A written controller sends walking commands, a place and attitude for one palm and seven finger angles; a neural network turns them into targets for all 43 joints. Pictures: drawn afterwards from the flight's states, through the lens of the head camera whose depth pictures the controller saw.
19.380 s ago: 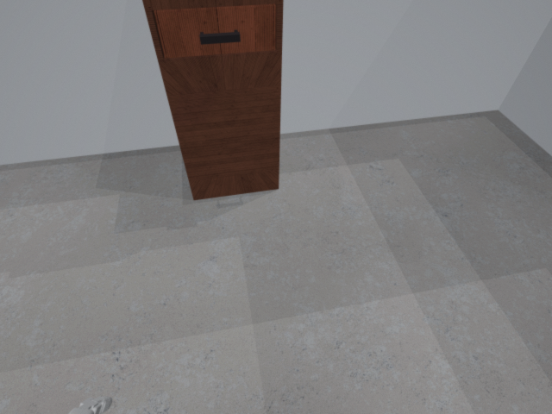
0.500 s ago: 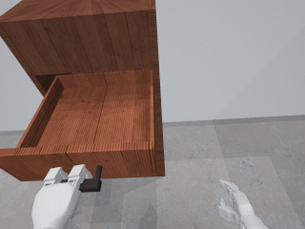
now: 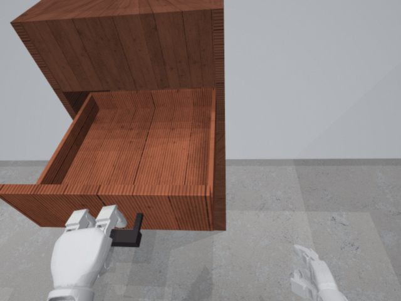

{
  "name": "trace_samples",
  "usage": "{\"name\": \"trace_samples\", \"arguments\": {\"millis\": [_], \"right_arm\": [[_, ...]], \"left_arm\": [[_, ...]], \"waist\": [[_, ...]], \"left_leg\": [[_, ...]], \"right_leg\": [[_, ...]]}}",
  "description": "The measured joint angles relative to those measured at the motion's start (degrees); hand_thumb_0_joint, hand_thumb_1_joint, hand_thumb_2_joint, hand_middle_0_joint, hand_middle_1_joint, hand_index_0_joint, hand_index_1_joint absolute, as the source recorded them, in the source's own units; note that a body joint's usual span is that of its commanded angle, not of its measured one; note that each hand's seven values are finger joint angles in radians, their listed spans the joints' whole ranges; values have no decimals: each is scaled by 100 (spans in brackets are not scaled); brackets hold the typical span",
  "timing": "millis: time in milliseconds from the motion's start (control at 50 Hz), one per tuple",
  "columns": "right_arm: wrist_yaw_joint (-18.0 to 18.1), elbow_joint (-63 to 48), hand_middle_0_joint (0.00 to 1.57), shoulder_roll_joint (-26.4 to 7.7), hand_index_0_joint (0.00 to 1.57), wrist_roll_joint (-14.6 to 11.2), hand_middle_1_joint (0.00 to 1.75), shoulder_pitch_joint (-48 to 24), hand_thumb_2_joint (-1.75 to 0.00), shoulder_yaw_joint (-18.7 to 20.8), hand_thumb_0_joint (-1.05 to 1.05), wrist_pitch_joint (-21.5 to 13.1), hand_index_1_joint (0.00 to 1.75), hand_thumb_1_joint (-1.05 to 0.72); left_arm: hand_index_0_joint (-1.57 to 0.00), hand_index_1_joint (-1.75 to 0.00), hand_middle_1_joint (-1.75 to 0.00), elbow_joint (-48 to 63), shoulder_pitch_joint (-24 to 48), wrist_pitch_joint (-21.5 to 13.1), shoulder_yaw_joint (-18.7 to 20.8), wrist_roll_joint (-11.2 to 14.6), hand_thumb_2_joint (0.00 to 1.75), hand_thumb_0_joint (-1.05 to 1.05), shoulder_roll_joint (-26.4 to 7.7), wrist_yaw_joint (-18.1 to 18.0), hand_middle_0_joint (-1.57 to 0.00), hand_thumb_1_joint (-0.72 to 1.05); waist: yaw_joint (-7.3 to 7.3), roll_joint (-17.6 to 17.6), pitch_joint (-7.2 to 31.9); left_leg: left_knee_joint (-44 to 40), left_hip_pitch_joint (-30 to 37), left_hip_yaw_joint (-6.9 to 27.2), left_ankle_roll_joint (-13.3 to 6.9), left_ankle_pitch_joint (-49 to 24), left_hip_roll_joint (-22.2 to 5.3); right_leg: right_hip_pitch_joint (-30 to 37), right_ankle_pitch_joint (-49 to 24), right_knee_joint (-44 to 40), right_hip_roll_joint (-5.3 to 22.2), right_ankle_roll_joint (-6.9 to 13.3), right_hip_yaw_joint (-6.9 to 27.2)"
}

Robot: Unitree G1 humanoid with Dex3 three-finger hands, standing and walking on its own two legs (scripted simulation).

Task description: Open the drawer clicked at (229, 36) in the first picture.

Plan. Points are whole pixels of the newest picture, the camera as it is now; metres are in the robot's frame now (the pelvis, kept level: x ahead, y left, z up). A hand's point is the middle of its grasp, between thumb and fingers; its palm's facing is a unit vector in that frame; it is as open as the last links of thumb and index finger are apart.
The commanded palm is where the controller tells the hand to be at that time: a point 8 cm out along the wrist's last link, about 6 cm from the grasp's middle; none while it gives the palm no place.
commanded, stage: open the thumb to release the handle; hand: left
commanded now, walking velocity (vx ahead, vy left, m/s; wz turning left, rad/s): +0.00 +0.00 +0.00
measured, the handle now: (107, 227) +0.23 +0.21 +0.05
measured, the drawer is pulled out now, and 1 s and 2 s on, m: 0.30 0.30 0.29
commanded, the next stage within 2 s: lift the hand off the handle in 0.28 s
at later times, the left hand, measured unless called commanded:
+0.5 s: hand (100, 260) +0.18 +0.21 +0.03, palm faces +0.05 -0.14 -0.99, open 13.7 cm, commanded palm +0.15 +0.21 +0.08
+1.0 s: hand (96, 248) +0.19 +0.21 +0.07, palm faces +0.07 -0.15 -0.99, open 13.5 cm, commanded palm +0.16 +0.20 +0.13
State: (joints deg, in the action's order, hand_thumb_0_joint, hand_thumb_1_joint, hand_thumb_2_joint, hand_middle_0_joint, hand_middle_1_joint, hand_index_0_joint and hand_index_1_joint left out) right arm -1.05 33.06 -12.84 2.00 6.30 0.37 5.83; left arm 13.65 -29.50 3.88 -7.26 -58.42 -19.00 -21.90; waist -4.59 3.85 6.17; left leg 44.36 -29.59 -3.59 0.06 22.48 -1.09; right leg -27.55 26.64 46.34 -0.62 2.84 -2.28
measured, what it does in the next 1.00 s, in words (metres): stands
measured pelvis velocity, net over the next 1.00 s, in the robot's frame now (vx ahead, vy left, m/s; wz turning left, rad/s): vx -0.02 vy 0.01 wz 0.02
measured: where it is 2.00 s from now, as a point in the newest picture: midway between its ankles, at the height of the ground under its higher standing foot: outside the picture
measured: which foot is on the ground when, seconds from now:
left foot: down 0.00-1.00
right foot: down 0.00-1.00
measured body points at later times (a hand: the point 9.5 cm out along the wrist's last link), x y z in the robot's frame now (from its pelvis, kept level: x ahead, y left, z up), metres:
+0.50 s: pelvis -0.01 +0.00 +0.00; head +0.01 -0.03 +0.45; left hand +0.17 +0.21 +0.09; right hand +0.20 -0.21 -0.10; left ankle +0.00 +0.12 -0.71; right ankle -0.03 -0.08 -0.71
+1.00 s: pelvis -0.02 +0.01 +0.01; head -0.01 -0.03 +0.46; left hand +0.18 +0.21 +0.12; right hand +0.21 -0.19 -0.08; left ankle +0.00 +0.12 -0.71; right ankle -0.04 -0.08 -0.71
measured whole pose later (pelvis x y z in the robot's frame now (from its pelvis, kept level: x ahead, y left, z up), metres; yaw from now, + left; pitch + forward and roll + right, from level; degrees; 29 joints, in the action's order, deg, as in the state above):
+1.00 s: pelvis -0.02 +0.01 +0.01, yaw +1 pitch +3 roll +1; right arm 0.4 34.1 -12.5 1.5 5.4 -0.2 5.2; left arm 13.4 -21.1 6.4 -10.3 -57.5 -19.9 -14.9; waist -5.6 5.0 3.5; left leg 38.3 -22.8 -2.6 -0.5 18.4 -0.5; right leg -20.1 22.4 39.4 -0.4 2.3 -3.1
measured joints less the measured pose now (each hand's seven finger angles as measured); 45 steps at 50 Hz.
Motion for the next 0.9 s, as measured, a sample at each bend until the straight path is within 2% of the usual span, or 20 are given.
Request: {"name": "trace_samples", "arguments": {"millis": [140,260,380,540,700,900], "right_arm": [[57,-31,20,27,20,-2,30,-66,-90,-71,1,-57,30,-91],[81,-24,20,-5,20,22,30,-93,-90,-33,1,-79,30,-91],[60,-6,20,-33,20,34,30,-62,-90,24,1,-55,30,-91],[12,30,20,-18,20,33,30,41,-90,43,1,-29,30,-91],[96,132,20,40,20,-1,30,52,-90,-14,1,-18,30,-91],[168,142,20,83,20,-28,30,-52,-90,-61,1,-51,30,-91]], "left_arm": [[-37,-127,-127,-116,97,-105,54,10,59,0,-89,216,-34,18],[-34,-124,-124,-206,188,-237,79,-19,44,0,-137,234,-33,-18],[-33,-121,-123,-240,253,-210,41,-50,35,0,-62,177,-33,-39],[-32,-120,-122,-301,394,5,-113,-148,31,0,118,90,-31,-47],[-32,-122,-121,-505,706,134,-282,-170,30,0,137,107,-32,-49],[-37,-124,-120,-320,860,219,-308,15,30,0,-43,541,-33,-49]], "waist": [[-7,-33,-62],[-8,-43,-110],[-11,-23,-118],[-31,13,-96],[-79,33,-133],[-76,75,-217]], "left_leg": [[-180,188,18,20,-114,-15],[-233,213,51,23,-179,-24],[-208,161,51,6,-196,-13],[-135,78,55,-25,-189,23],[-169,130,101,-40,-233,56],[-437,474,104,-48,-348,58]], "right_leg": [[188,-110,-179,-24,20,-16],[239,-187,-271,-38,28,-48],[190,-206,-249,-26,15,-47],[111,-187,-165,13,-12,-51],[190,-217,-210,42,-27,-96],[542,-349,-504,29,-36,-94]]}}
